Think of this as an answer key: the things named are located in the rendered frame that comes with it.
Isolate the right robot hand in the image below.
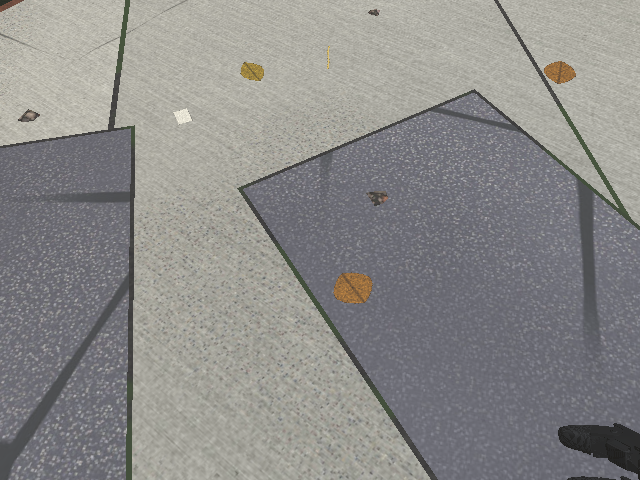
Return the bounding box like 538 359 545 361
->
558 423 640 480

